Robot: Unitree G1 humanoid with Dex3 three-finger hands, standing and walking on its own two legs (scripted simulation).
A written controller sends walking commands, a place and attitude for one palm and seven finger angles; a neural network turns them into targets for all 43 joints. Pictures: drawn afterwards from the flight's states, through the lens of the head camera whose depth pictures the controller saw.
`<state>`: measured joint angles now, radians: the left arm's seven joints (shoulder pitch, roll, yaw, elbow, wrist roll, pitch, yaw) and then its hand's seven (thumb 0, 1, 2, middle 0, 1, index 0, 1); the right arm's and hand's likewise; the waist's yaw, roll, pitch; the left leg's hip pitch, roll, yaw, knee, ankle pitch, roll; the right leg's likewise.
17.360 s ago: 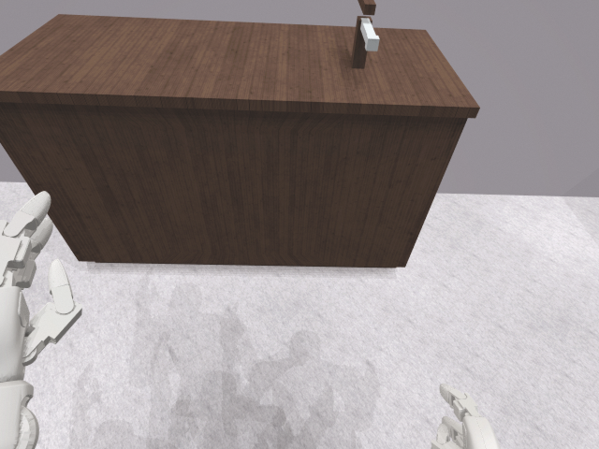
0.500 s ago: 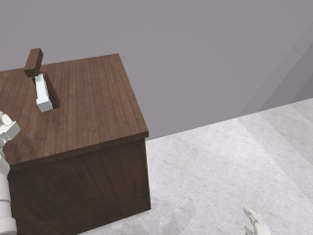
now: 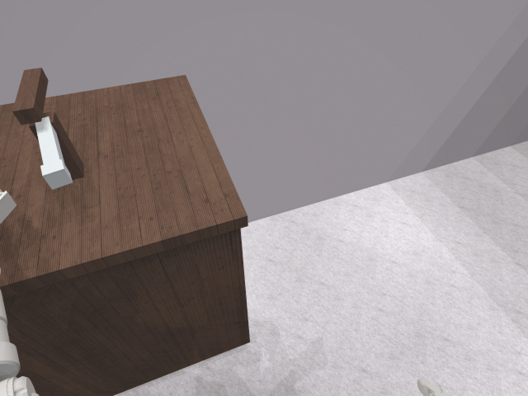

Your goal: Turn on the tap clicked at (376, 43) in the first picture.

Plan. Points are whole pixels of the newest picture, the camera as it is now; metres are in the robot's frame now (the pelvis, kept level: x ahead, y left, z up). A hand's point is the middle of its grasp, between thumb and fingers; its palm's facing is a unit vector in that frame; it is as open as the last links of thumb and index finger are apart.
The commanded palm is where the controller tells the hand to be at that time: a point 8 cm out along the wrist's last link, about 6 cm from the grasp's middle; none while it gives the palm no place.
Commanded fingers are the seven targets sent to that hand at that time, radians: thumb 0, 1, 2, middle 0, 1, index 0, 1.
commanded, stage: reach beside the lever's end, fingers flat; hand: left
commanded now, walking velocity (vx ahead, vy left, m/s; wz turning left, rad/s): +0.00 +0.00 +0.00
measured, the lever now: (56, 174) +0.37 +0.33 +0.16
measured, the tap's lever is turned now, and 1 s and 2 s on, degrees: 10 10 29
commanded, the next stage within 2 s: push the lever round in 0.24 s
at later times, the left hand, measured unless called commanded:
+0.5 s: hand (5, 203) +0.32 +0.38 +0.15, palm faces +0.63 -0.77 -0.06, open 7.8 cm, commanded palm +0.27 +0.41 +0.15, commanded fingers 0.00 0.90 0.90 -0.15 -0.15 -0.15 -0.15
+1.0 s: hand (29, 200) +0.32 +0.35 +0.15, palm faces +0.63 -0.78 -0.05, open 7.8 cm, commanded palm +0.27 +0.38 +0.15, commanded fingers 0.00 0.90 0.90 -0.15 -0.15 -0.15 -0.15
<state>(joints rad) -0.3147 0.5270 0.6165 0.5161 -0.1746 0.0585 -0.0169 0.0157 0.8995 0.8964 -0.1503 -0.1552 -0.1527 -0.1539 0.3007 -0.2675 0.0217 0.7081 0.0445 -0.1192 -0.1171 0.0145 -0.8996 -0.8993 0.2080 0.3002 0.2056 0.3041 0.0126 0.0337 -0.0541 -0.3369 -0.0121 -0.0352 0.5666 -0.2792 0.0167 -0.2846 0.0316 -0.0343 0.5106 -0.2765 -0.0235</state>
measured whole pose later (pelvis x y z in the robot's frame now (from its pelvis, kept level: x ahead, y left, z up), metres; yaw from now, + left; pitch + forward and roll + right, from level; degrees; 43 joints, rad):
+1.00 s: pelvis +0.00 -0.01 +0.00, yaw +0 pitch +2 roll -1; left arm -0.29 0.45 0.57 0.43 -0.16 0.13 0.06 0.02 0.90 0.90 -0.15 -0.15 -0.15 -0.15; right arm 0.26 -0.25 0.03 0.70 0.05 -0.10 -0.12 0.01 -0.90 -0.90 0.21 0.30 0.21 0.30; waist 0.02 0.04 -0.06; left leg -0.31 0.00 -0.04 0.56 -0.28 0.00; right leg -0.26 0.04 -0.04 0.52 -0.29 -0.04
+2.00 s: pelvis +0.00 -0.01 +0.00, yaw +1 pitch +1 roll -1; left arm -0.46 0.22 0.37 0.38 -0.04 0.20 0.49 0.01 0.92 0.91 -0.15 -0.15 -0.15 -0.15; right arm 0.15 -0.21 0.02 0.77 -0.01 -0.06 -0.11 0.01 -0.90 -0.90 0.21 0.30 0.21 0.30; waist 0.03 0.04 -0.06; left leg -0.28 -0.02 -0.05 0.52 -0.26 0.00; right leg -0.23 0.03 -0.05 0.49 -0.28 -0.03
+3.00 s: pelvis +0.00 -0.02 +0.00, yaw +2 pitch +6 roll -1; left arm -0.81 0.16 0.43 0.76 0.09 0.21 0.84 -0.01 0.93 0.92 -0.15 -0.15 -0.15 -0.15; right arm 0.23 -0.22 -0.03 0.84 -0.07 -0.03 -0.02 0.01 -0.90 -0.90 0.21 0.30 0.20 0.30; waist -0.04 0.04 -0.11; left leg -0.41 -0.01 -0.07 0.59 -0.28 -0.01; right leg -0.36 0.04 -0.07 0.56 -0.30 -0.05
